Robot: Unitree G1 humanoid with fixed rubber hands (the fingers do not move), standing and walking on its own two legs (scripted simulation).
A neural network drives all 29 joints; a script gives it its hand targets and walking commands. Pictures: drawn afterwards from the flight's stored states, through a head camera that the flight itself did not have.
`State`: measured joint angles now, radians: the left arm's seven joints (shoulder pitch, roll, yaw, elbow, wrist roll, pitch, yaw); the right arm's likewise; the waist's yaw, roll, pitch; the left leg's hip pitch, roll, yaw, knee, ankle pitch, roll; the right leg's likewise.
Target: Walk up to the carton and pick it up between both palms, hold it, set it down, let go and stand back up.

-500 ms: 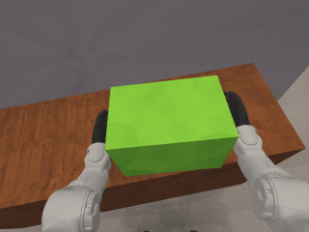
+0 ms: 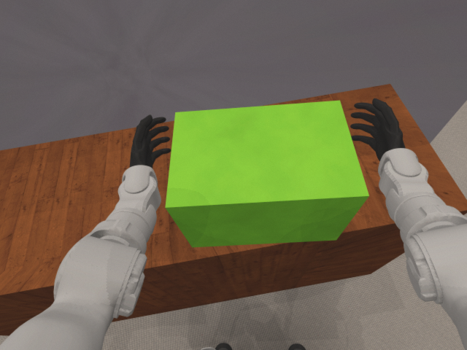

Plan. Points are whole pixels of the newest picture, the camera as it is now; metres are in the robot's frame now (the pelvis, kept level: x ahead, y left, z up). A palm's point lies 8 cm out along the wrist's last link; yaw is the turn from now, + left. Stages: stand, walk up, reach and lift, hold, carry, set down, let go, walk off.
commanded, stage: set down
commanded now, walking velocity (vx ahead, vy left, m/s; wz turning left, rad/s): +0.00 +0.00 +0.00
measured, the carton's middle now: (260, 179) +0.44 +0.00 -0.02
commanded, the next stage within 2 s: none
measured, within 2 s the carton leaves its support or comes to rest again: neither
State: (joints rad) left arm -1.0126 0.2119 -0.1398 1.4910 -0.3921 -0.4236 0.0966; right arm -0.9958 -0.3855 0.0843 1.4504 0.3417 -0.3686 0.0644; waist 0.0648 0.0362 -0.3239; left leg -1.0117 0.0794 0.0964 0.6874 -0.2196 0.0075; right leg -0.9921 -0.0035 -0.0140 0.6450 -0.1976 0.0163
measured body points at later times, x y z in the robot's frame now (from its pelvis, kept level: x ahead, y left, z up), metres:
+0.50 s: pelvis +0.00 -0.02 +0.01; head +0.11 -0.02 +0.44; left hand +0.47 +0.22 +0.08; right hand +0.50 -0.25 +0.09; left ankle +0.03 +0.12 -0.70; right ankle +0.03 -0.13 -0.70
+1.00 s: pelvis +0.00 -0.02 +0.02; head +0.07 -0.01 +0.47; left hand +0.43 +0.23 +0.10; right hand +0.46 -0.26 +0.12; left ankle +0.03 +0.12 -0.70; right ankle +0.03 -0.13 -0.70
